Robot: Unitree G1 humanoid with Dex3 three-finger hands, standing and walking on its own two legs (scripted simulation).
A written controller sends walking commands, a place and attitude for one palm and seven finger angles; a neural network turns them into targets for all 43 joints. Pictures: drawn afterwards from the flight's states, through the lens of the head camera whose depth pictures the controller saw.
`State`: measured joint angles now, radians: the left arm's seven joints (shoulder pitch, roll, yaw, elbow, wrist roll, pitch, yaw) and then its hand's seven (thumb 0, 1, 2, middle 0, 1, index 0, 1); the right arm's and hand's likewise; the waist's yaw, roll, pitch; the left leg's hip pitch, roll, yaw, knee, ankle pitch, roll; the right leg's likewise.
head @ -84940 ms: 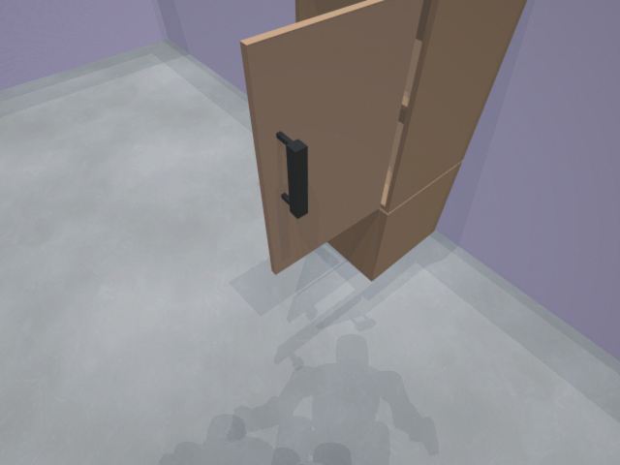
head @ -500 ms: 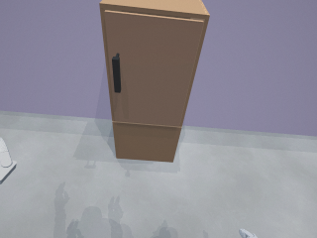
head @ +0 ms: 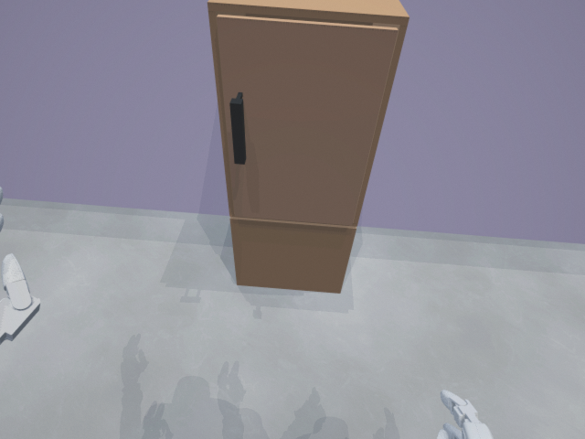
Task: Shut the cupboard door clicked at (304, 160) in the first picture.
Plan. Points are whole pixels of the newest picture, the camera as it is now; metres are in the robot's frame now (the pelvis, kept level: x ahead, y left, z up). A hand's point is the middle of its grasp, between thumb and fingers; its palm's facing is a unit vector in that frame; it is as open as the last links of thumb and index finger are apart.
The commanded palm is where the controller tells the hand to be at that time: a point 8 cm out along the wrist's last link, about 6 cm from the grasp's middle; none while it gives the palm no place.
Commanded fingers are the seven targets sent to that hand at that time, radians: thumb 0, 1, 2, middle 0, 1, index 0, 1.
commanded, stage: stop stepping back and stand still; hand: left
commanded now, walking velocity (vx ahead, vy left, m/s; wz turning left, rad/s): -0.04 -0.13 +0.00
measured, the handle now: (240, 128) +0.83 +0.17 +0.01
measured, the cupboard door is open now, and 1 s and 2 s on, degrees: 0 0 0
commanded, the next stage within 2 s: let the arm hang, fingers relaxed in 0.18 s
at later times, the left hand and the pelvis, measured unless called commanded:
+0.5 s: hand out of the picture +0.13 +0.22 -0.12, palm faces -0.03 -0.95 -0.31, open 7.4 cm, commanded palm none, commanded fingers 0.00 0.90 0.90 -0.20 -0.30 -0.20 -0.30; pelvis -0.01 +0.01 +0.00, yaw +1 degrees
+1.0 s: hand out of the picture -0.06 +0.22 -0.16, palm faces +0.04 -0.97 -0.23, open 7.3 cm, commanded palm none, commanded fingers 0.00 0.90 0.90 -0.20 -0.30 -0.20 -0.30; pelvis -0.01 +0.03 +0.01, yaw +1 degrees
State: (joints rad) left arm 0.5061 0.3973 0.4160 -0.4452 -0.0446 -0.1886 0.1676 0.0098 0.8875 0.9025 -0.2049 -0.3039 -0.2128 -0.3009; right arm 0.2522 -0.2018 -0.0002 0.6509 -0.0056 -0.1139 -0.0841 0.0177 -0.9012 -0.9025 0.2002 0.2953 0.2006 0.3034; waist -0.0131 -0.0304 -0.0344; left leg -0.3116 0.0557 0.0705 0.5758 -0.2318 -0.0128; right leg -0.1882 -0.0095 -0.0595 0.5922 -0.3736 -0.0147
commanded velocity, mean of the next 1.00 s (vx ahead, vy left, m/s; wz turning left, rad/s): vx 0.00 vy -0.01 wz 0.00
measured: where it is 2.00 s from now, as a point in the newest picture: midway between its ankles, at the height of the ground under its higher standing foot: outside the picture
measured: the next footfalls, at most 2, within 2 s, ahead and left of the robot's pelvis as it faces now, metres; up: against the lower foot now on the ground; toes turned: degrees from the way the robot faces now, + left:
none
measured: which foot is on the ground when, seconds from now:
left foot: down 0.00-1.00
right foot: down 0.00-1.00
